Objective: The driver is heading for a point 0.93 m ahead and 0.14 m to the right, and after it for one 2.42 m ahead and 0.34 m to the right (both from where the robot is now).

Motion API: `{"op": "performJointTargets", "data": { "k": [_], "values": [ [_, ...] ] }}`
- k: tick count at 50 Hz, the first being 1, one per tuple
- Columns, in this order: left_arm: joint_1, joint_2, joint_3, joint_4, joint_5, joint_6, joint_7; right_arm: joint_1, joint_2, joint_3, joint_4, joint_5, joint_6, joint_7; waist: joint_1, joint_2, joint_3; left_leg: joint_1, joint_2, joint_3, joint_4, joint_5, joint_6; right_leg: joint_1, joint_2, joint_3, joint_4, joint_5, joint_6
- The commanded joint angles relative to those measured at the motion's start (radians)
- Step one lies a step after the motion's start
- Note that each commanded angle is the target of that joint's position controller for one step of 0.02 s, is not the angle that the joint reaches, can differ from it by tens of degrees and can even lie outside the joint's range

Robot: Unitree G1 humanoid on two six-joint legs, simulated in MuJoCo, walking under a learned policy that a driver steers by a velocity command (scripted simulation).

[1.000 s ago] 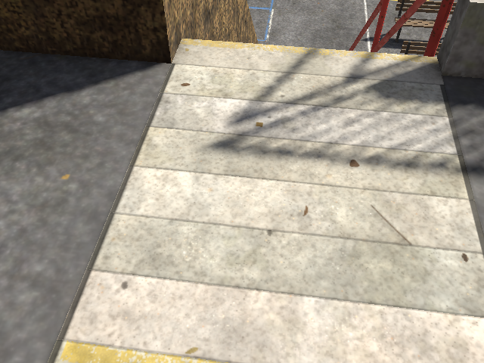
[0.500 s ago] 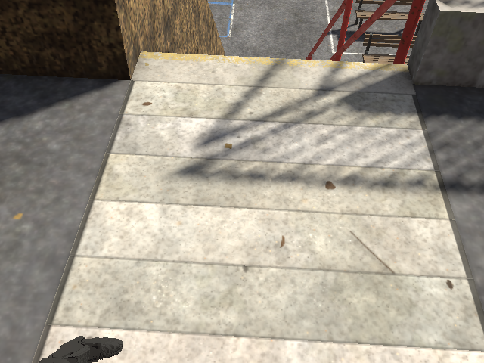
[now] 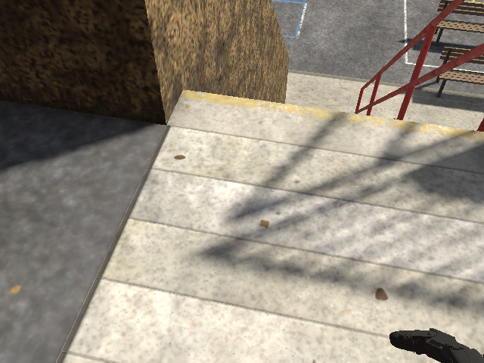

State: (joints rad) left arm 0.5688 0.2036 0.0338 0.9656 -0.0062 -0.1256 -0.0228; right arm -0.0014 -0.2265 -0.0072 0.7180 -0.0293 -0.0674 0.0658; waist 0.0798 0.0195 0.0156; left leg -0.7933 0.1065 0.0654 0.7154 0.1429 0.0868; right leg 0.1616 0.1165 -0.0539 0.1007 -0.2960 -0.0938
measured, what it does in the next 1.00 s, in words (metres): walks ahead, turning right: left foot, then right foot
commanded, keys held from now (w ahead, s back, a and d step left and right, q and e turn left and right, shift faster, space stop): w+shift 0.56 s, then w+e+shift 0.18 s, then e+shift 0.24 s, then shift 0.02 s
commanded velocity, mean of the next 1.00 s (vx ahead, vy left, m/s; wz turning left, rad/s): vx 0.89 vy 0.00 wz -0.24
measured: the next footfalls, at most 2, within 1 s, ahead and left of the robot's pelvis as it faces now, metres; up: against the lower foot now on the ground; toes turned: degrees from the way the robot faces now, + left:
left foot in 0.12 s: +0.34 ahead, +0.08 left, +0.00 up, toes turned +3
right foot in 0.58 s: +0.80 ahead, -0.10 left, +0.00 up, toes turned -3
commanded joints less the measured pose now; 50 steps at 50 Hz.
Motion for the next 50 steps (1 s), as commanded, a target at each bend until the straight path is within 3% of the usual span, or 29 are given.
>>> {"op": "performJointTargets", "data": {
  "k": [1,3,5,6,7,8,9,11,14,18,20,22,25,27,28,29,30,31,32,34,36,37,39,41,45,47,48,49,50],
  "values": [
    [-0.006,0.156,0.017,-0.038,0.001,-0.02,0.015,-0.118,-0.048,0.001,-0.069,0.009,-0.012,-0.004,-0.039,-0.039,0.126,0.222,-0.081,0.076,-0.144,0.052,0.032,-0.149,-0.253,0.048,-0.082,0.809,-0.041],
    [-0.003,0.203,0.022,-0.023,0.019,-0.005,0.031,-0.077,-0.084,-0.01,-0.059,0.003,-0.011,-0.02,-0.074,-0.103,0.045,0.297,-0.158,0.099,-0.166,-0.085,0.053,-0.001,-0.285,0.036,0.077,1.212,-0.024],
    [-0.027,0.246,0.032,-0.01,0.048,0.025,0.052,0.193,-0.155,-0.04,0.019,0.008,-0.009,-0.045,-0.206,-0.155,-0.11,0.554,-0.203,0.067,-0.174,-0.242,0.088,0.03,-0.316,0.034,0.442,1.38,-0.019],
    [-0.081,0.253,0.036,-0.02,0.051,0.036,0.054,0.402,-0.19,-0.06,0.084,0.001,-0.008,-0.063,-0.307,-0.142,-0.194,0.791,-0.159,0.029,-0.212,-0.268,0.116,-0.094,-0.295,0.012,0.718,1.229,-0.025],
    [-0.099,0.172,0.02,-0.051,0.054,0.03,0.046,0.57,-0.27,-0.086,0.116,-0.019,-0.004,-0.082,-0.335,-0.027,-0.306,1.042,0.06,-0.2,-0.14,-0.543,0.146,-0.343,-0.207,0.006,1.096,0.71,-0.045],
    [0.021,0.048,-0.006,-0.088,-0.015,0.009,0.016,0.506,-0.295,-0.098,0.114,-0.032,-0.005,-0.068,-0.178,0.296,-0.408,1.287,0.296,-0.836,-0.333,-0.782,0.296,-0.782,-0.016,0.104,1.448,-0.145,-0.001],
    [-0.103,0.144,0.007,-0.102,-0.006,0.002,0.028,0.429,-0.224,-0.097,0.11,-0.012,-0.006,-0.052,-0.205,0.1,-0.289,1.205,0.24,-0.82,-0.428,-0.777,0.263,-0.916,-0.091,0.162,1.443,-0.062,-0.04],
    [-0.241,0.129,0.002,-0.138,0.005,-0.002,0.022,0.351,-0.12,-0.075,0.139,-0.012,-0.025,-0.045,-0.141,-0.071,-0.061,0.887,0.182,-0.548,-0.487,-0.541,0.212,-0.886,-0.17,0.15,1.306,0.043,-0.043],
    [-0.245,0.063,-0.016,-0.156,0.05,0.043,-0.012,0.356,-0.06,-0.049,0.188,0.002,-0.049,-0.055,-0.042,-0.023,0.032,0.635,0.087,-0.372,-0.571,-0.506,0.152,-0.808,-0.231,0.15,1.181,0.036,-0.004],
    [-0.485,0.079,-0.03,-0.259,0.055,0.052,-0.03,0.403,-0.104,-0.053,0.209,0.023,-0.074,-0.043,-0.058,-0.013,0.153,0.532,0.015,-0.193,-0.684,-0.284,0.142,-0.895,-0.274,0.053,0.902,0.231,0.037],
    [-0.57,0.067,-0.044,-0.286,0.043,0.042,-0.041,0.424,-0.112,-0.053,0.212,0.035,-0.086,-0.039,-0.076,-0.017,0.158,0.484,-0.027,-0.108,-0.71,-0.107,0.111,-0.748,-0.245,-0.004,0.667,0.409,0.028],
    [-0.625,0.07,-0.046,-0.291,0.027,0.041,-0.046,0.481,-0.143,-0.054,0.231,0.048,-0.094,-0.042,-0.107,-0.02,0.147,0.562,-0.004,-0.088,-0.766,0.072,0.092,-0.662,-0.2,-0.054,0.562,0.527,0.008],
    [-0.647,0.116,-0.037,-0.301,0.036,0.037,-0.031,0.514,-0.191,-0.057,0.254,0.032,-0.082,-0.054,-0.098,0.028,0.105,0.835,0.041,-0.045,-0.663,0.472,0.071,-0.653,-0.139,-0.078,0.448,0.46,-0.033],
    [-0.502,0.174,-0.012,-0.264,0.04,0.038,-0.012,0.513,-0.239,-0.065,0.264,0.005,-0.057,-0.073,-0.015,0.098,-0.019,0.935,0.075,-0.035,-0.41,0.774,0.048,-0.493,-0.067,-0.073,0.452,0.297,-0.056],
    [-0.305,0.212,0.009,-0.201,0.037,0.041,0.004,0.488,-0.259,-0.071,0.264,-0.008,-0.039,-0.085,0.077,0.111,-0.122,0.908,0.08,-0.026,-0.173,0.809,0.04,-0.304,-0.043,-0.063,0.463,0.209,-0.071],
    [-0.091,0.255,0.032,-0.134,0.042,0.048,0.022,0.442,-0.258,-0.073,0.254,-0.016,-0.028,-0.091,0.18,0.101,-0.208,0.792,0.046,0.001,0.124,0.669,0.035,-0.098,-0.085,-0.034,0.466,0.131,-0.095],
    [0.015,0.348,0.06,-0.111,0.065,0.052,0.043,0.475,-0.14,-0.05,0.217,-0.005,-0.034,-0.083,0.146,-0.094,-0.312,0.509,-0.056,0.007,0.551,0.112,0.027,0.136,-0.321,0.27,0.484,-0.146,-0.146],
    [-0.041,0.364,0.073,-0.107,0.061,0.058,0.027,0.586,-0.073,-0.035,0.188,0.045,-0.06,-0.059,0.017,-0.365,-0.43,0.166,-0.211,-0.109,0.832,-0.602,-0.004,0.328,-0.486,0.884,0.246,-0.272,-0.283],
    [-0.139,0.295,0.073,-0.112,0.041,0.058,0.013,0.443,-0.135,-0.04,0.159,0.034,-0.069,-0.067,0.023,-0.186,-0.283,0.031,-0.119,-0.149,0.823,-0.495,0.02,0.254,-0.415,0.827,0.182,-0.202,-0.253],
    [-0.194,0.201,0.059,-0.087,0.033,0.045,0.0,0.271,-0.121,-0.029,0.107,0.005,-0.079,-0.065,-0.015,0.01,-0.083,0.081,-0.043,-0.134,0.669,-0.386,0.014,-0.06,-0.331,0.56,0.157,0.038,-0.201],
    [-0.2,0.131,0.036,-0.059,0.029,0.039,0.013,0.268,-0.09,-0.018,0.076,-0.029,-0.05,-0.052,-0.102,0.005,-0.019,0.157,-0.007,-0.146,0.559,-0.42,-0.026,-0.262,-0.273,0.488,0.119,0.054,-0.196],
    [-0.188,0.129,0.034,-0.055,0.013,0.036,0.016,0.261,-0.074,-0.014,0.056,-0.041,-0.034,-0.044,-0.118,-0.025,0.004,0.155,0.001,-0.138,0.51,-0.452,-0.05,-0.312,-0.25,0.465,0.101,0.059,-0.21],
    [-0.176,0.173,0.041,-0.062,0.003,0.025,0.025,0.17,-0.08,-0.007,0.005,-0.039,-0.018,-0.039,-0.125,-0.01,0.095,0.146,0.006,-0.094,0.36,-0.44,-0.101,-0.43,-0.243,0.406,0.078,0.376,-0.227],
    [-0.195,0.202,0.048,-0.074,0.005,0.026,0.02,0.065,-0.058,0.013,-0.045,-0.022,-0.024,-0.037,-0.122,-0.015,0.127,0.287,-0.044,-0.039,0.106,-0.271,-0.122,-0.564,-0.17,0.285,0.098,0.662,-0.178],
    [-0.118,0.234,0.069,-0.078,-0.009,0.05,0.012,0.052,-0.09,0.011,-0.058,0.004,-0.027,-0.06,-0.059,-0.091,0.0,0.551,-0.176,-0.019,-0.119,0.02,-0.101,-0.518,-0.098,0.278,0.264,0.739,-0.054],
    [-0.132,0.248,0.077,-0.099,-0.007,0.065,0.029,0.132,-0.145,-0.007,-0.046,-0.002,-0.03,-0.082,-0.099,-0.089,-0.047,0.661,-0.187,-0.06,-0.215,0.012,-0.091,-0.457,-0.08,0.332,0.447,0.735,-0.001],
    [-0.172,0.257,0.082,-0.123,-0.011,0.066,0.035,0.239,-0.172,-0.018,-0.021,-0.004,-0.039,-0.09,-0.165,-0.08,-0.09,0.763,-0.146,-0.09,-0.28,0.098,-0.081,-0.457,-0.053,0.332,0.634,0.685,0.025],
    [-0.174,0.21,0.074,-0.153,-0.022,0.063,0.039,0.365,-0.226,-0.033,0.004,-0.016,-0.049,-0.096,-0.203,-0.032,-0.176,0.924,-0.004,-0.173,-0.257,0.366,-0.06,-0.531,-0.007,0.291,0.896,0.402,0.052],
    [-0.05,0.1,0.055,-0.179,-0.037,0.073,0.057,0.442,-0.263,-0.035,-0.009,-0.033,-0.048,-0.087,-0.149,0.153,-0.356,1.119,0.362,-0.402,-0.08,1.037,0.014,-0.66,0.076,0.177,1.279,-0.486,0.062]
  ]
}}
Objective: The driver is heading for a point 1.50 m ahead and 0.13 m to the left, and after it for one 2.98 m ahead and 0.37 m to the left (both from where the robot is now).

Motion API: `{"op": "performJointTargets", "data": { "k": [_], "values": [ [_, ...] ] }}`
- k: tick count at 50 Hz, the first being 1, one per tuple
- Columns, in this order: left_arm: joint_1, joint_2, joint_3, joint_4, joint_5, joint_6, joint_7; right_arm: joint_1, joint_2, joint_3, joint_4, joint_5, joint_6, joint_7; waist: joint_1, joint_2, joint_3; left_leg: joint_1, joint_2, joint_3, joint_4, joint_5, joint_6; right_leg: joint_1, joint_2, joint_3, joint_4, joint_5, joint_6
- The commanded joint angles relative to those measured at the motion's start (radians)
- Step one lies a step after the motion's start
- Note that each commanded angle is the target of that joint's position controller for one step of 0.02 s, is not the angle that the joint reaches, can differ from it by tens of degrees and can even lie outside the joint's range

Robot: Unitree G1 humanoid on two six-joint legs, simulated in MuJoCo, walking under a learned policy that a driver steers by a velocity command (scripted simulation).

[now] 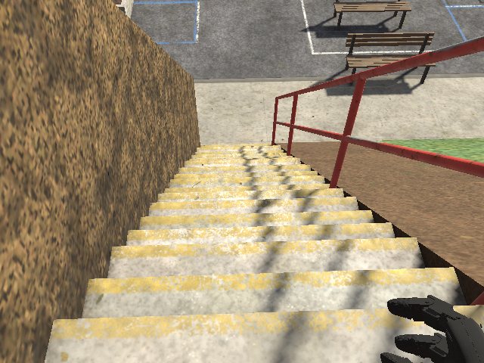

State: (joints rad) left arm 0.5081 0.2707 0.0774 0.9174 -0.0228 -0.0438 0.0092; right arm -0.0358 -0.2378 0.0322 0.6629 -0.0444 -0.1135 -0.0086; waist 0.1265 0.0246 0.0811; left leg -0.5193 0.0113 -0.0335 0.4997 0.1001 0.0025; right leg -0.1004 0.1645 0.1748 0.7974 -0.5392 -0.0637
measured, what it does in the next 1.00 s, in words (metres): steps on the spot: right foot, then left foot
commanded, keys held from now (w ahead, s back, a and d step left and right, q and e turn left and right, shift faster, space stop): shift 1.00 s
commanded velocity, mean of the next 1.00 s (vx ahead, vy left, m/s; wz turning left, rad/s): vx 0.08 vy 0.00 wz -0.18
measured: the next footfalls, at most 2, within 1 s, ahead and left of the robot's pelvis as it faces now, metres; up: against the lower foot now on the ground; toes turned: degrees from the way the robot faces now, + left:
right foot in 0.38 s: +0.14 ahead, -0.10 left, +0.00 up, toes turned -5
left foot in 0.68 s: +0.11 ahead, +0.11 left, +0.00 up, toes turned -9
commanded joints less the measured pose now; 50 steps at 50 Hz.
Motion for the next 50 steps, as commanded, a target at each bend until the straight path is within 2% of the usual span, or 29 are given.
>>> {"op": "performJointTargets", "data": {
  "k": [1,2,3,4,5,6,8,11,13,15,17,18,19,20,21,22,23,25,27,30,32,33,34,35,36,37,43,44,50],
  "values": [
    [0.154,0.095,0.02,-0.134,-0.019,0.005,0.041,0.46,-0.209,-0.073,0.024,0.01,0.012,0.008,-0.137,0.169,-0.596,0.895,0.548,-0.452,0.152,1.138,0.182,-0.426,-0.023,-0.018,0.711,-0.18,0.035],
    [0.131,0.117,0.022,-0.124,0.006,0.022,0.046,0.336,-0.166,-0.072,-0.011,0.028,0.023,0.005,-0.119,0.145,-0.545,0.786,0.503,-0.446,0.083,0.843,0.232,-0.469,-0.065,-0.043,0.752,-0.064,0.048],
    [0.032,0.118,0.019,-0.142,0.03,0.038,0.037,0.242,-0.102,-0.059,-0.033,0.031,0.029,-0.005,-0.123,0.127,-0.418,0.629,0.422,-0.383,-0.01,0.526,0.247,-0.525,-0.092,-0.091,0.714,0.027,0.067],
    [-0.054,0.111,0.02,-0.158,0.045,0.051,0.021,0.223,-0.064,-0.045,-0.027,0.022,0.038,-0.016,-0.123,0.087,-0.311,0.511,0.344,-0.3,-0.056,0.42,0.233,-0.528,-0.111,-0.09,0.667,0.055,0.082],
    [-0.087,0.091,0.015,-0.172,0.045,0.07,0.006,0.225,-0.083,-0.049,-0.011,0.018,0.045,-0.026,-0.115,0.096,-0.249,0.395,0.309,-0.226,-0.099,0.392,0.232,-0.487,-0.119,-0.089,0.611,0.058,0.093],
    [-0.106,0.074,0.013,-0.181,0.047,0.084,-0.001,0.277,-0.088,-0.05,0.014,0.014,0.043,-0.024,-0.116,0.08,-0.197,0.325,0.286,-0.169,-0.105,0.498,0.222,-0.454,-0.116,-0.083,0.558,0.07,0.087],
    [-0.106,0.037,0.002,-0.198,0.044,0.098,-0.002,0.304,-0.113,-0.063,0.034,0.013,0.036,-0.018,-0.09,0.08,-0.222,0.302,0.284,-0.126,-0.109,0.54,0.237,-0.432,-0.099,-0.086,0.501,0.099,0.083],
    [-0.146,0.046,-0.003,-0.22,0.046,0.112,0.004,0.271,-0.114,-0.063,0.02,0.007,0.038,-0.007,-0.061,0.086,-0.245,0.238,0.267,-0.063,-0.132,0.435,0.226,-0.373,-0.105,-0.105,0.352,0.171,0.068],
    [-0.203,0.032,-0.021,-0.24,0.041,0.119,-0.003,0.237,-0.118,-0.063,0.009,0.008,0.051,-0.002,-0.061,0.12,-0.227,0.16,0.226,0.001,-0.15,0.269,0.195,-0.271,-0.116,-0.141,0.167,0.223,0.063],
    [-0.251,0.037,-0.032,-0.256,0.038,0.122,-0.009,0.252,-0.14,-0.07,0.009,0.008,0.069,0.001,-0.087,0.167,-0.212,0.14,0.221,-0.004,-0.159,0.085,0.191,-0.206,-0.114,-0.17,0.041,0.208,0.063],
    [-0.251,0.039,-0.039,-0.255,0.04,0.114,-0.017,0.253,-0.159,-0.079,0.006,0.018,0.088,0.006,-0.083,0.153,-0.197,0.095,0.213,-0.017,-0.135,-0.174,0.165,-0.093,-0.108,-0.198,-0.145,0.269,0.049],
    [-0.244,0.045,-0.041,-0.249,0.044,0.104,-0.017,0.276,-0.148,-0.076,0.006,0.017,0.101,0.004,-0.089,0.12,-0.171,0.046,0.197,-0.021,-0.116,-0.318,0.126,-0.024,-0.108,-0.187,-0.254,0.27,0.034],
    [-0.247,0.062,-0.046,-0.255,0.051,0.09,-0.015,0.333,-0.11,-0.068,0.016,0.004,0.114,0.002,-0.099,0.008,-0.144,0.002,0.158,-0.002,-0.055,-0.48,0.061,0.015,-0.195,-0.05,-0.409,0.281,0.023],
    [-0.278,0.129,-0.047,-0.297,0.064,0.076,-0.014,0.429,-0.032,-0.057,0.003,-0.001,0.128,0.007,-0.17,-0.254,-0.167,-0.033,0.061,0.095,0.207,-0.711,-0.02,0.012,-0.488,0.297,-0.515,0.398,-0.017],
    [-0.302,0.181,-0.029,-0.305,0.059,0.07,0.0,0.38,-0.089,-0.068,0.006,0.02,0.16,-0.012,-0.115,-0.279,-0.104,0.028,0.022,0.024,0.252,-0.679,-0.02,-0.245,-0.521,0.293,-0.575,0.427,-0.127],
    [-0.345,0.129,-0.04,-0.293,0.061,0.064,0.001,0.355,-0.119,-0.079,0.012,0.031,0.173,-0.013,-0.146,-0.225,-0.053,0.093,0.029,-0.005,0.294,-0.598,-0.019,-0.317,-0.444,0.238,-0.59,0.324,-0.139],
    [-0.399,0.089,-0.052,-0.289,0.056,0.059,-0.002,0.368,-0.117,-0.084,0.03,0.034,0.174,-0.006,-0.178,-0.205,-0.042,0.127,0.013,0.007,0.317,-0.526,-0.016,-0.348,-0.376,0.148,-0.591,0.3,-0.117],
    [-0.421,0.068,-0.056,-0.292,0.052,0.053,0.002,0.408,-0.114,-0.09,0.072,0.027,0.168,0.001,-0.186,-0.18,-0.082,0.164,-0.001,0.03,0.345,-0.478,-0.018,-0.291,-0.309,0.048,-0.559,0.399,-0.102],
    [-0.387,0.04,-0.063,-0.281,0.045,0.047,0.003,0.398,-0.09,-0.085,0.081,0.029,0.163,0.004,-0.171,-0.136,-0.113,0.174,-0.003,0.025,0.303,-0.502,-0.019,-0.213,-0.311,0.034,-0.52,0.504,-0.111],
    [-0.337,0.047,-0.055,-0.259,0.045,0.05,0.008,0.362,-0.068,-0.077,0.076,0.035,0.162,-0.005,-0.134,-0.154,-0.126,0.184,-0.018,0.032,0.154,-0.541,-0.015,-0.127,-0.324,0.067,-0.471,0.513,-0.132],
    [-0.34,0.049,-0.052,-0.251,0.039,0.057,0.016,0.397,-0.058,-0.074,0.094,0.039,0.158,-0.013,-0.151,-0.146,-0.14,0.27,-0.029,0.048,-0.035,-0.423,-0.002,-0.123,-0.314,0.081,-0.44,0.499,-0.111],
    [-0.329,0.044,-0.052,-0.247,0.034,0.056,0.02,0.411,-0.062,-0.072,0.103,0.035,0.15,-0.017,-0.155,-0.123,-0.148,0.352,-0.004,0.02,-0.114,-0.31,0.007,-0.164,-0.307,0.089,-0.432,0.481,-0.076],
    [-0.308,0.02,-0.059,-0.242,0.032,0.05,0.02,0.416,-0.086,-0.073,0.103,0.022,0.141,-0.02,-0.144,-0.08,-0.159,0.413,0.062,-0.051,-0.14,-0.274,0.017,-0.207,-0.288,0.082,-0.41,0.444,-0.035],
    [-0.295,0.004,-0.058,-0.247,0.027,0.048,0.01,0.351,-0.136,-0.085,0.102,0.028,0.134,-0.016,-0.091,0.048,-0.102,0.307,0.09,-0.101,-0.121,-0.257,0.042,-0.201,-0.203,-0.012,-0.418,0.382,-0.008],
    [-0.316,0.016,-0.055,-0.23,0.03,0.051,0.005,0.326,-0.09,-0.074,0.096,0.03,0.126,-0.004,-0.11,0.052,-0.094,0.225,0.095,-0.116,-0.165,-0.329,0.048,-0.13,-0.187,-0.041,-0.411,0.372,0.005],
    [-0.321,0.022,-0.051,-0.22,0.032,0.052,0.002,0.315,-0.073,-0.067,0.097,0.027,0.121,0.0,-0.113,0.055,-0.081,0.194,0.087,-0.111,-0.187,-0.391,0.042,-0.099,-0.191,-0.04,-0.405,0.382,0.007],
    [-0.302,0.027,-0.044,-0.173,0.037,0.045,0.001,0.333,-0.078,-0.073,0.124,0.029,0.12,-0.012,-0.129,0.0,-0.076,0.242,0.063,-0.092,-0.182,-0.419,0.047,-0.144,-0.203,-0.028,-0.424,0.368,0.013],
    [-0.284,0.029,-0.043,-0.155,0.033,0.045,0.008,0.347,-0.076,-0.072,0.133,0.019,0.121,-0.014,-0.132,-0.007,-0.073,0.246,0.06,-0.09,-0.182,-0.435,0.045,-0.149,-0.207,-0.019,-0.435,0.348,0.014],
    [-0.249,0.029,-0.042,-0.089,0.031,0.045,0.026,0.351,-0.065,-0.068,0.165,0.023,0.123,-0.022,-0.132,-0.03,-0.053,0.246,0.06,-0.094,-0.194,-0.435,0.055,-0.152,-0.211,-0.011,-0.457,0.327,0.015]
  ]
}}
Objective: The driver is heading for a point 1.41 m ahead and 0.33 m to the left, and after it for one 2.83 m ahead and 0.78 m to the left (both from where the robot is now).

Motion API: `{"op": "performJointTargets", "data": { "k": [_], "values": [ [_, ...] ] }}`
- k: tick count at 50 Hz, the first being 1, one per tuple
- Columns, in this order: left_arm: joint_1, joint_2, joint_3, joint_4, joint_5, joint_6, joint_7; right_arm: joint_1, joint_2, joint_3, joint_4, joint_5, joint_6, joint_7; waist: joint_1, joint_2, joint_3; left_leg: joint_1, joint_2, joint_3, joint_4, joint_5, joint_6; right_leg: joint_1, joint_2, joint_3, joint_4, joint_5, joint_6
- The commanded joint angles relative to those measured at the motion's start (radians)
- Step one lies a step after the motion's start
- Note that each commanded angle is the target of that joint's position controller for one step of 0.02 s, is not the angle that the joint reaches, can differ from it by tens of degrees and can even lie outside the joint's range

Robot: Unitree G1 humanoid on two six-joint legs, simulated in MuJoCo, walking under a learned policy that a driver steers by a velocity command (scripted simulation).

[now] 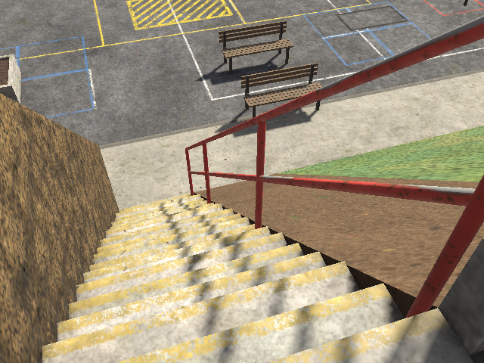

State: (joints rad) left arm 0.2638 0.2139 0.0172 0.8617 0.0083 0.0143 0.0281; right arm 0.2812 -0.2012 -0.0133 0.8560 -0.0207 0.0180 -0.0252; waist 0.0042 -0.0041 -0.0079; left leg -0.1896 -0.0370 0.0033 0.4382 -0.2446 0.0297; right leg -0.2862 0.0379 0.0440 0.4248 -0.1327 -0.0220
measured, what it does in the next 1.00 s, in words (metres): steps on the spot: right foot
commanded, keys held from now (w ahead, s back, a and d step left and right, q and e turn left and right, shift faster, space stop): shift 0.66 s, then w+shift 0.34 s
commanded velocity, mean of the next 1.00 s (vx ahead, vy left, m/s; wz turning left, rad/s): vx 0.16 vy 0.00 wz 0.00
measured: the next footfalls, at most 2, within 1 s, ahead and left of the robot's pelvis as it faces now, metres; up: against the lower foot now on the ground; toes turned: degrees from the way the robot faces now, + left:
right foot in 0.96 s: +0.14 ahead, -0.11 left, +0.00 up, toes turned -2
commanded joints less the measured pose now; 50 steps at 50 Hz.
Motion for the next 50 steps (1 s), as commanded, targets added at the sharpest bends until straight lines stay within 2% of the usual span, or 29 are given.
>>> {"op": "performJointTargets", "data": {
  "k": [1,11,13,17,33,34,35,36,37,38,39,40,41,42,43,44,45,46,47,48,49,50],
  "values": [
    [0.001,0.086,0.018,-0.022,-0.001,-0.013,0.007,0.037,-0.101,-0.023,-0.02,-0.001,-0.009,-0.005,-0.009,-0.003,0.035,-0.081,0.107,-0.13,-0.132,-0.088,0.029,0.036,-0.085,0.121,-0.086,-0.079,-0.026],
    [0.044,0.079,0.013,0.086,-0.003,-0.013,0.015,0.068,-0.077,-0.016,0.066,0.002,-0.015,-0.009,-0.005,0.001,0.042,-0.07,0.104,-0.123,-0.142,-0.047,0.031,0.06,-0.094,0.122,-0.098,-0.055,-0.026],
    [0.041,0.077,0.011,0.099,0.001,-0.013,0.009,0.078,-0.077,-0.018,0.089,0.0,-0.016,-0.005,-0.007,0.0,0.041,-0.066,0.099,-0.114,-0.134,-0.031,0.024,0.061,-0.099,0.125,-0.102,-0.039,-0.023],
    [0.049,0.066,0.006,0.134,-0.001,-0.013,0.012,0.09,-0.064,-0.014,0.124,0.001,-0.018,-0.003,-0.005,0.001,0.044,-0.067,0.099,-0.114,-0.137,-0.017,0.022,0.072,-0.099,0.12,-0.097,-0.024,-0.023],
    [0.067,0.028,-0.013,0.227,-0.004,-0.012,0.02,0.119,-0.033,-0.001,0.222,0.001,-0.02,-0.011,-0.006,0.005,0.06,-0.042,0.102,-0.113,-0.142,0.046,0.023,0.088,-0.1,0.099,-0.078,0.041,-0.018],
    [0.083,0.03,-0.011,0.232,-0.002,-0.01,0.02,0.14,-0.044,-0.005,0.228,-0.001,-0.018,-0.01,-0.011,0.017,0.021,-0.031,0.088,-0.115,-0.153,-0.129,0.033,0.093,-0.071,0.08,-0.062,-0.118,-0.024],
    [0.081,0.062,0.004,0.221,0.001,-0.003,0.018,0.147,-0.09,-0.023,0.22,-0.002,-0.011,-0.008,-0.018,0.051,0.031,-0.041,0.073,-0.139,-0.144,-0.414,0.065,0.034,-0.02,0.043,0.008,-0.386,-0.045],
    [0.026,0.086,0.014,0.191,0.012,0.004,0.01,0.178,-0.121,-0.037,0.215,-0.005,-0.004,-0.002,-0.047,0.074,0.1,-0.049,0.118,-0.226,-0.187,-0.63,0.107,-0.114,-0.005,0.039,0.073,-0.534,-0.056],
    [-0.097,0.037,0.005,0.127,0.013,0.002,0.0,0.187,-0.132,-0.046,0.207,0.002,-0.004,-0.003,-0.083,0.147,0.176,-0.011,0.212,-0.352,-0.27,-0.673,0.151,-0.259,0.018,-0.032,0.186,-0.401,-0.04],
    [-0.182,0.012,-0.002,0.077,0.016,-0.008,-0.008,0.174,-0.136,-0.056,0.201,0.006,-0.01,-0.005,-0.093,0.177,0.222,0.008,0.32,-0.445,-0.342,-0.609,0.192,-0.353,-0.02,-0.084,0.297,-0.218,-0.026],
    [-0.204,0.039,0.008,0.062,0.02,-0.019,-0.015,0.173,-0.123,-0.059,0.198,0.0,-0.02,-0.003,-0.087,0.12,0.205,0.026,0.349,-0.465,-0.359,-0.514,0.207,-0.4,-0.058,-0.061,0.364,-0.183,-0.019],
    [-0.178,0.045,0.013,0.059,0.022,-0.031,-0.022,0.148,-0.127,-0.065,0.185,-0.007,-0.032,-0.001,-0.061,0.086,0.161,0.056,0.34,-0.436,-0.341,-0.437,0.207,-0.403,-0.074,-0.047,0.392,-0.164,-0.015],
    [-0.151,0.048,0.016,0.059,0.022,-0.042,-0.032,0.114,-0.129,-0.069,0.167,-0.006,-0.043,0.0,-0.04,0.077,0.121,0.059,0.316,-0.38,-0.323,-0.377,0.198,-0.364,-0.08,-0.048,0.38,-0.151,-0.016],
    [-0.134,0.047,0.018,0.052,0.016,-0.05,-0.039,0.076,-0.131,-0.072,0.151,0.002,-0.052,0.001,-0.018,0.095,0.104,0.006,0.285,-0.313,-0.314,-0.343,0.182,-0.275,-0.076,-0.061,0.324,-0.15,-0.022],
    [-0.118,0.041,0.021,0.049,0.016,-0.054,-0.046,0.062,-0.131,-0.074,0.143,0.011,-0.06,0.004,-0.008,0.129,0.096,-0.057,0.26,-0.268,-0.309,-0.334,0.175,-0.165,-0.064,-0.084,0.262,-0.161,-0.031],
    [-0.105,0.038,0.024,0.048,0.013,-0.053,-0.048,0.039,-0.128,-0.075,0.136,0.014,-0.063,0.006,0.005,0.135,0.11,-0.127,0.238,-0.228,-0.294,-0.316,0.169,-0.065,-0.046,-0.112,0.21,-0.163,-0.036],
    [-0.057,0.032,0.027,0.058,0.01,-0.051,-0.047,0.02,-0.131,-0.079,0.129,0.017,-0.063,0.006,0.031,0.119,0.117,-0.199,0.222,-0.197,-0.253,-0.317,0.168,0.048,-0.025,-0.148,0.151,-0.132,-0.036],
    [0.03,0.031,0.033,0.086,0.008,-0.052,-0.042,0.003,-0.135,-0.082,0.121,0.015,-0.065,0.006,0.069,0.074,0.11,-0.277,0.197,-0.17,-0.182,-0.311,0.167,0.185,0.002,-0.177,0.107,-0.104,-0.034],
    [0.161,0.055,0.047,0.125,0.012,-0.058,-0.032,-0.013,-0.129,-0.081,0.11,0.008,-0.071,0.005,0.124,0.0,0.073,-0.376,0.156,-0.13,-0.029,-0.231,0.153,0.365,0.005,-0.153,0.077,-0.14,-0.04],
    [0.341,0.122,0.066,0.163,0.032,-0.072,-0.017,-0.062,-0.079,-0.069,0.082,-0.002,-0.083,0.006,0.209,-0.193,0.009,-0.502,0.051,-0.013,0.345,-0.141,0.121,0.527,-0.172,0.105,-0.037,-0.347,-0.074],
    [0.39,0.188,0.069,0.162,0.036,-0.079,-0.01,-0.055,0.009,-0.046,0.022,0.008,-0.099,0.017,0.164,-0.342,-0.029,-0.711,-0.058,-0.026,0.627,-0.272,0.101,0.585,-0.407,0.605,-0.204,-0.566,-0.184],
    [0.28,0.15,0.062,0.139,0.031,-0.074,-0.004,-0.106,-0.042,-0.052,0.005,-0.004,-0.097,0.025,0.119,-0.175,0.028,-0.799,0.019,-0.103,0.759,-0.186,0.108,0.48,-0.448,0.671,-0.238,-0.674,-0.235]
  ]
}}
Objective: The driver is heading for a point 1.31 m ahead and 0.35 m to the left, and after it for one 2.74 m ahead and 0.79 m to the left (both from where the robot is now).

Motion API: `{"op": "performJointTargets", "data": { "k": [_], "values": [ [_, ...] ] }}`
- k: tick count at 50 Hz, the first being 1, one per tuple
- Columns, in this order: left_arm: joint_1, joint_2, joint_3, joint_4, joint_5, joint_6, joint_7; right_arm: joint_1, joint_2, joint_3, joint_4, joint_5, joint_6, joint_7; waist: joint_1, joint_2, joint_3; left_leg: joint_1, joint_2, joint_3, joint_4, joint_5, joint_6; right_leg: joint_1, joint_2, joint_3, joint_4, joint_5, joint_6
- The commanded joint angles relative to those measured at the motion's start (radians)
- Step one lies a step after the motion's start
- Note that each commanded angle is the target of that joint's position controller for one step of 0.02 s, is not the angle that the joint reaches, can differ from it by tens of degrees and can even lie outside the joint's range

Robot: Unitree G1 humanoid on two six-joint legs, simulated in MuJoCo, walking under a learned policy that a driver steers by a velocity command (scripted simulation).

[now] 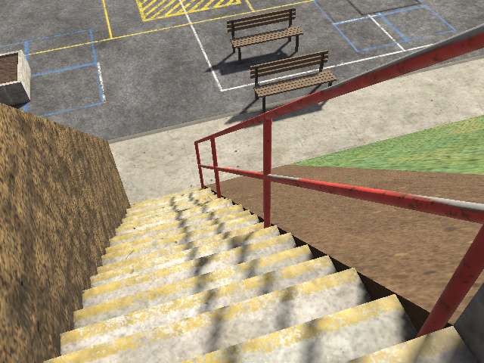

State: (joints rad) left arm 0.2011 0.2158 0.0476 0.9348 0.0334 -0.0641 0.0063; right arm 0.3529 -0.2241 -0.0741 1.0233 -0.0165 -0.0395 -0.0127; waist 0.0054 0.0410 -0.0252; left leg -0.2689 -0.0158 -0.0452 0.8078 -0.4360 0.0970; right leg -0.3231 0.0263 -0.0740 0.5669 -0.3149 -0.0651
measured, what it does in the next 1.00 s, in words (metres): goes down: left foot, then right foot 0.22 m lower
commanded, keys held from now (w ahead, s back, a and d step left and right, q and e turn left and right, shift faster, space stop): w+shift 0.74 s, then w+q+shift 0.26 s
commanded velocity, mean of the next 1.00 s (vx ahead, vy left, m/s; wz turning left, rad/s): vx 0.94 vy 0.00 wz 0.10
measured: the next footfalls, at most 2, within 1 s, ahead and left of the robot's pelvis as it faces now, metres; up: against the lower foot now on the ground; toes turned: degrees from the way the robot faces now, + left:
left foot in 0.36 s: +0.30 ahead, +0.10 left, +0.00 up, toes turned +4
right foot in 0.86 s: +0.59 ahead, -0.13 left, -0.22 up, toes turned +0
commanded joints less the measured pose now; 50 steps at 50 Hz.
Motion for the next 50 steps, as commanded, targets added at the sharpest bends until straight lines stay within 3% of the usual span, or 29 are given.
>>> {"op": "performJointTargets", "data": {
  "k": [1,4,10,12,13,16,17,18,19,20,21,22,23,25,26,29,31,33,36,39,41,42,43,44,45,47,48,49,50],
  "values": [
    [0.234,0.132,0.028,0.019,0.004,-0.003,0.013,-0.238,-0.051,0.004,-0.184,-0.011,-0.039,0.026,0.081,-0.102,0.081,-0.722,0.058,-0.062,0.408,0.114,0.032,0.426,-0.399,0.685,-0.349,-0.43,-0.176],
    [0.153,0.091,0.018,-0.017,-0.005,-0.032,0.01,-0.237,-0.042,0.009,-0.199,-0.027,-0.021,0.057,0.014,-0.097,0.07,-0.584,0.115,-0.036,0.29,0.268,-0.032,0.263,-0.286,0.457,-0.409,-0.262,-0.125],
    [0.284,0.107,0.023,0.006,-0.033,-0.06,0.008,-0.448,-0.043,0.023,-0.297,-0.021,0.012,0.072,0.046,-0.079,0.158,-0.45,0.069,0.076,-0.054,0.465,-0.059,0.178,-0.196,0.235,-0.51,0.118,-0.128],
    [0.269,0.107,0.022,0.007,-0.03,-0.058,0.006,-0.458,-0.031,0.031,-0.318,-0.007,0.022,0.083,0.022,-0.129,0.144,-0.252,0.035,0.123,-0.062,0.466,-0.05,0.111,-0.176,0.142,-0.538,0.303,-0.117],
    [0.26,0.14,0.032,0.005,-0.013,-0.065,0.006,-0.352,-0.077,0.006,-0.273,-0.018,0.024,0.076,-0.004,-0.141,0.096,-0.144,0.016,0.14,0.1,0.587,-0.025,0.128,-0.217,0.106,-0.462,0.537,-0.121],
    [0.116,0.17,0.028,-0.032,-0.024,-0.054,0.021,-0.006,-0.118,-0.026,-0.172,-0.025,0.017,0.048,-0.193,-0.147,-0.053,0.266,-0.077,0.197,0.155,0.42,0.038,0.057,-0.171,-0.042,-0.018,1.174,-0.068],
    [0.023,0.198,0.033,-0.046,-0.031,-0.05,0.023,0.269,-0.149,-0.049,-0.09,-0.025,0.021,0.037,-0.342,-0.164,-0.108,0.542,-0.071,0.167,0.149,0.358,0.063,-0.121,-0.185,-0.017,0.307,1.236,-0.062],
    [-0.106,0.228,0.047,-0.068,-0.044,-0.038,0.027,0.411,-0.192,-0.067,-0.088,-0.006,0.022,0.029,-0.481,-0.051,-0.084,0.551,-0.043,0.173,-0.127,0.168,0.109,-0.195,-0.041,-0.045,0.807,0.81,-0.073],
    [0.003,-0.001,0.011,-0.099,-0.05,-0.031,0.041,0.123,-0.133,-0.012,-0.139,-0.014,-0.009,0.038,-0.193,0.193,0.063,0.433,0.149,-0.106,-0.167,0.538,0.074,-0.414,0.079,0.135,1.082,-0.157,-0.09],
    [0.161,-0.078,-0.021,-0.124,-0.064,-0.036,0.055,-0.014,-0.087,0.027,-0.222,-0.011,-0.035,0.041,-0.039,0.139,-0.003,0.348,0.304,-0.298,-0.064,1.24,0.08,-0.432,0.078,0.304,1.14,-0.187,-0.1],
    [0.201,0.034,0.013,-0.112,-0.044,-0.025,0.055,-0.001,-0.128,0.005,-0.225,-0.003,-0.035,0.045,-0.018,0.009,-0.064,0.308,0.369,-0.352,-0.21,1.086,0.159,-0.434,0.055,0.269,1.078,-0.073,-0.07],
    [0.21,0.083,0.026,-0.126,-0.027,-0.001,0.055,-0.072,-0.185,-0.009,-0.248,0.009,-0.037,0.036,0.021,0.071,-0.029,0.129,0.415,-0.438,-0.346,0.612,0.225,-0.43,0.0,0.252,0.98,-0.041,-0.035],
    [0.098,0.13,0.04,-0.14,-0.019,0.023,0.056,-0.12,-0.101,0.017,-0.261,0.006,-0.058,0.038,0.019,0.004,0.095,0.001,0.347,-0.36,-0.338,0.598,0.201,-0.44,-0.039,0.287,0.872,0.005,-0.008],
    [0.068,0.066,0.033,-0.158,-0.01,0.079,0.048,-0.105,-0.104,0.029,-0.26,0.002,-0.08,0.038,0.042,0.019,0.121,-0.156,0.309,-0.256,-0.272,0.713,0.19,-0.401,-0.041,0.278,0.757,0.063,0.042],
    [0.008,0.066,0.03,-0.183,0.0,0.094,0.034,-0.035,-0.139,0.021,-0.237,0.021,-0.082,0.031,0.029,0.002,0.12,-0.151,0.296,-0.231,-0.296,0.721,0.181,-0.419,-0.045,0.24,0.677,0.101,0.051],
    [0.059,0.075,0.034,-0.145,0.012,0.101,0.015,0.093,-0.219,0.004,-0.188,0.005,-0.068,0.027,0.021,0.024,-0.011,-0.022,0.241,-0.152,-0.177,0.843,0.133,-0.351,-0.031,0.126,0.634,0.341,0.001],
    [-0.14,0.108,0.052,-0.203,0.023,0.078,-0.007,0.151,-0.148,0.021,-0.185,0.019,-0.055,0.0,-0.035,-0.036,0.06,0.083,0.182,-0.154,-0.095,0.459,0.09,-0.569,-0.056,0.228,0.484,0.56,-0.036],
    [-0.3,0.072,0.028,-0.259,0.024,0.049,-0.026,0.156,-0.119,0.028,-0.192,0.018,-0.052,-0.031,-0.072,-0.045,0.084,0.102,0.147,-0.111,-0.047,0.24,0.07,-0.612,-0.048,0.189,0.264,0.755,-0.014],
    [-0.206,0.033,0.009,-0.235,-0.012,0.06,-0.073,0.069,-0.104,0.037,-0.206,0.018,-0.064,-0.023,-0.024,0.028,0.046,-0.223,0.125,-0.009,-0.07,0.031,0.062,-0.081,-0.056,0.07,0.163,1.036,-0.013],
    [-0.028,0.106,0.04,-0.151,-0.017,0.075,-0.043,0.151,-0.102,0.03,-0.16,-0.022,-0.07,-0.03,-0.008,0.027,0.078,-0.13,0.125,0.0,0.184,0.125,0.054,0.093,-0.062,0.002,0.091,0.936,-0.004],
    [0.344,0.172,0.072,-0.029,0.01,0.082,-0.009,0.001,-0.166,0.009,-0.187,-0.004,-0.032,-0.045,0.197,-0.013,-0.034,-0.093,0.119,-0.018,0.731,0.664,0.04,0.384,-0.081,0.004,-0.017,0.878,-0.009],
    [0.416,0.199,0.082,-0.009,0.025,0.059,-0.006,-0.085,-0.175,-0.012,-0.194,0.014,-0.002,-0.052,0.28,-0.09,0.039,-0.249,0.008,-0.061,1.175,0.45,0.021,0.464,-0.201,0.189,-0.293,0.863,-0.092],
    [0.401,0.213,0.077,-0.032,0.017,0.051,-0.016,-0.207,-0.113,-0.004,-0.218,-0.001,0.009,-0.053,0.337,-0.165,0.172,-0.445,-0.186,-0.062,1.45,-0.322,0.038,0.406,-0.231,0.192,-0.292,0.929,-0.105],
    [0.256,0.187,0.019,-0.073,0.029,0.016,-0.035,0.119,-0.029,0.018,-0.262,0.041,-0.007,-0.04,-0.018,-0.254,0.111,-0.723,-0.117,-0.141,1.161,-0.288,0.055,0.57,-0.324,0.224,0.174,1.518,0.025],
    [0.267,0.181,0.046,-0.04,-0.018,0.0,-0.052,0.235,-0.038,0.016,-0.168,-0.005,0.008,-0.043,-0.031,-0.202,0.06,-0.788,-0.009,-0.092,1.037,-0.146,0.058,0.589,-0.364,0.286,0.174,1.187,0.004],
    [0.126,0.108,0.02,-0.067,-0.021,-0.03,-0.043,0.147,-0.078,0.002,-0.143,-0.038,0.041,-0.027,-0.083,-0.125,0.092,-0.65,0.031,-0.075,0.88,0.15,0.034,0.156,-0.231,0.178,0.1,0.605,0.036],
    [0.109,0.126,0.014,-0.072,-0.043,-0.063,-0.03,0.122,-0.025,0.022,-0.231,-0.047,0.039,-0.014,-0.127,-0.237,0.116,-0.568,0.075,-0.084,0.584,0.391,-0.022,-0.029,-0.371,0.189,0.093,0.693,-0.042],
    [0.125,0.131,0.011,-0.046,-0.05,-0.079,-0.028,0.027,-0.061,0.017,-0.248,-0.065,0.048,-0.02,-0.075,-0.209,0.146,-0.497,0.093,-0.085,0.476,0.454,-0.05,-0.155,-0.425,0.276,0.108,0.73,-0.094],
    [0.169,0.179,0.018,-0.022,-0.025,-0.087,-0.023,0.021,-0.071,0.015,-0.219,-0.063,0.064,-0.03,-0.059,-0.184,0.117,-0.445,0.073,-0.054,0.522,0.52,-0.054,-0.168,-0.388,0.265,0.142,0.65,-0.084]
  ]
}}
Keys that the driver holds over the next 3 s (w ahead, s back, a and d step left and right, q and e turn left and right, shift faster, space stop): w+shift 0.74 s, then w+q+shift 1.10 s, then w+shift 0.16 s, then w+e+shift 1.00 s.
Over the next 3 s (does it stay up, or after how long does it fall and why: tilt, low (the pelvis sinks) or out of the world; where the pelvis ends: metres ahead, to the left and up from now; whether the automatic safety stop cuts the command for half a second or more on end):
stays up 1.61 0.65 -1.34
